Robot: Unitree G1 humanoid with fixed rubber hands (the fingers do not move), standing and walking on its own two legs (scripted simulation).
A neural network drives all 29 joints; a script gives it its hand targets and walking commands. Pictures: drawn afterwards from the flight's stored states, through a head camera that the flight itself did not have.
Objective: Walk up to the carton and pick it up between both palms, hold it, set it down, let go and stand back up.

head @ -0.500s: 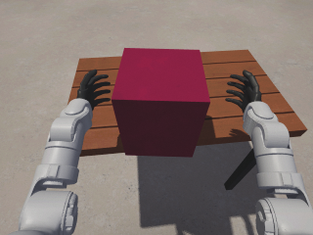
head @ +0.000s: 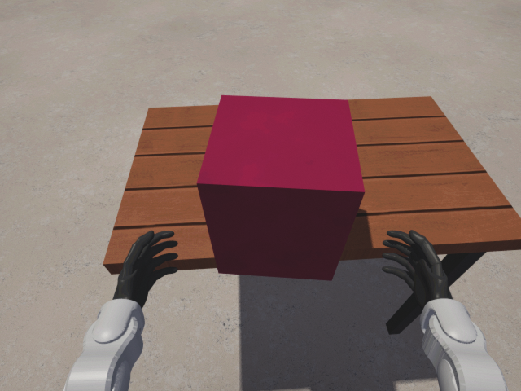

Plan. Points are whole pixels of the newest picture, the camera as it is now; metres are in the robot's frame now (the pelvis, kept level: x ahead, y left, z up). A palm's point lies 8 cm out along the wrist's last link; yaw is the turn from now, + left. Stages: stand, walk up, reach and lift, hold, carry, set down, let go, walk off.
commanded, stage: let go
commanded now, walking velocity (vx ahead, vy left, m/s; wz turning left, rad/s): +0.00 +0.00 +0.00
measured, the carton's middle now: (279, 192) +0.42 -0.01 +0.06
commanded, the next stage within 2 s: stand in 0.84 s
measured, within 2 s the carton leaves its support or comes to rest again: neither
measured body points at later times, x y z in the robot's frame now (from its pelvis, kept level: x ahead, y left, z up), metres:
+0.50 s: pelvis +0.01 +0.00 -0.01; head +0.00 +0.01 +0.44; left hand +0.17 +0.22 -0.02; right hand +0.18 -0.18 -0.01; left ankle +0.00 +0.11 -0.75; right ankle +0.01 -0.11 -0.75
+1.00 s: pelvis +0.06 +0.01 -0.02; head +0.07 +0.02 +0.43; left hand +0.15 +0.23 -0.14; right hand +0.15 -0.22 -0.14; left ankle +0.00 +0.11 -0.75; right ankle +0.01 -0.11 -0.75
